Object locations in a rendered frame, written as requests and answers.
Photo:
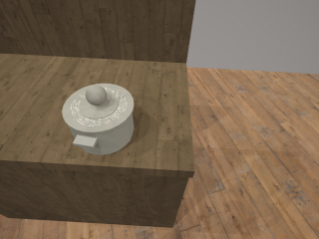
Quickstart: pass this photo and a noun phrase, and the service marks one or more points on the pot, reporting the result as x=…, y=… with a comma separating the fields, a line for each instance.
x=107, y=142

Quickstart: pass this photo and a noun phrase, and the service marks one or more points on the knob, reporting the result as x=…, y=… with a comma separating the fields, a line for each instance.
x=96, y=95

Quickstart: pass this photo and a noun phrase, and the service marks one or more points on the lid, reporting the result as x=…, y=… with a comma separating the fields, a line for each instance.
x=85, y=118

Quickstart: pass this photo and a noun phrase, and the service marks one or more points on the table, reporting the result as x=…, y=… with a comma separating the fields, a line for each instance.
x=50, y=49

